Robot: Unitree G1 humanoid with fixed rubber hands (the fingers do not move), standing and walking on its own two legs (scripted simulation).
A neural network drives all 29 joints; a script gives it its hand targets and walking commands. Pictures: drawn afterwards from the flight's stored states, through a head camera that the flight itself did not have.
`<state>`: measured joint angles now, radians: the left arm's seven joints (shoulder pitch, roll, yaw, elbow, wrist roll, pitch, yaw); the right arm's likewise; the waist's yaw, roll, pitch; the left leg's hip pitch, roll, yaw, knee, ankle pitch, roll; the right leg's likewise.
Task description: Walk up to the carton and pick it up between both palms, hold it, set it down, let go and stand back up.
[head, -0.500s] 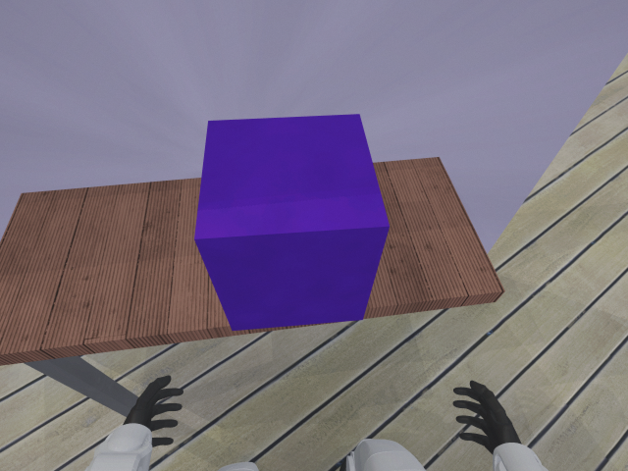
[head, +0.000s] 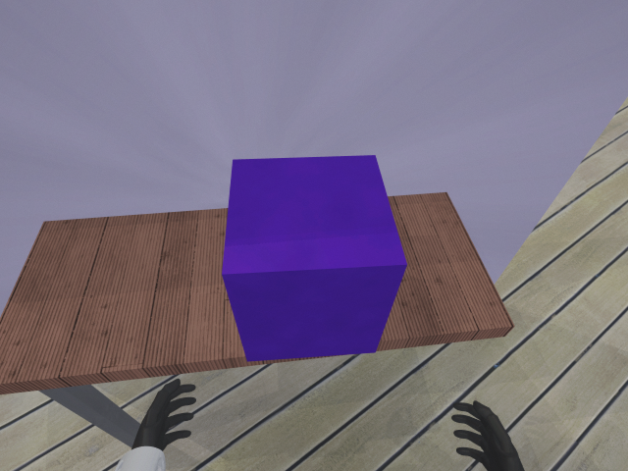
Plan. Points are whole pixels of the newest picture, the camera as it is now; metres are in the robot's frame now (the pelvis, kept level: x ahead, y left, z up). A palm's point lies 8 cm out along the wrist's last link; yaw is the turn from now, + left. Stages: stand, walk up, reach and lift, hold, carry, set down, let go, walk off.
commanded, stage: reach and lift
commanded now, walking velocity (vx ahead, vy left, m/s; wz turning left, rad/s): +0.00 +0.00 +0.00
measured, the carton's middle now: (308, 262) +0.40 +0.02 +0.00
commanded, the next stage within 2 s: none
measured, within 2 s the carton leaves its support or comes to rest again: neither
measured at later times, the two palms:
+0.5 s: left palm (153, 444) +0.16 +0.21 -0.05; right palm (486, 444) +0.15 -0.20 -0.05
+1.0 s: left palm (159, 405) +0.19 +0.20 -0.02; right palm (471, 388) +0.21 -0.19 -0.02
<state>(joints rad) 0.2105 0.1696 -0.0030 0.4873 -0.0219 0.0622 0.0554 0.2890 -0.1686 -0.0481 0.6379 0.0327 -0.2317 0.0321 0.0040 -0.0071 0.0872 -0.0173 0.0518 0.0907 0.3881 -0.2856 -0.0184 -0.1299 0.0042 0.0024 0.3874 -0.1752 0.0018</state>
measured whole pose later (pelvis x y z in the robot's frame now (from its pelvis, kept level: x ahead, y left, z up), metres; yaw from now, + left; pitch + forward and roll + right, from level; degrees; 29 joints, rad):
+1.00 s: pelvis +0.00 +0.00 +0.00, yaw +2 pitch -5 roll +0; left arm 0.16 0.15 -0.10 0.45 -0.16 -0.27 0.13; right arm 0.15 -0.14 0.01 0.54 0.17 -0.34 0.01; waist 0.03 0.00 0.05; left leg -0.04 0.04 0.05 0.41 -0.29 -0.02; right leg -0.14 0.00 0.00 0.41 -0.19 0.00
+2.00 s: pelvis -0.01 -0.01 +0.00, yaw +2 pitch +0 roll +0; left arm -0.44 0.21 0.14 0.15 -0.17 0.58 0.07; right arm -0.43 -0.29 -0.02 0.32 0.33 0.30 -0.11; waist 0.00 0.01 0.01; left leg -0.11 0.04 0.03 0.34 -0.23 -0.02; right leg -0.19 0.01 0.00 0.31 -0.12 0.00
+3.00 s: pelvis -0.01 +0.00 +0.00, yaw +3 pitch +8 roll -1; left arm -0.70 0.12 0.10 0.88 -0.08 0.03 0.10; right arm -0.68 -0.18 -0.05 0.95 0.19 -0.06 -0.10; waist 0.03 0.03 -0.08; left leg -0.33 0.04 -0.01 0.48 -0.27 -0.02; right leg -0.37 0.02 -0.02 0.38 -0.14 0.00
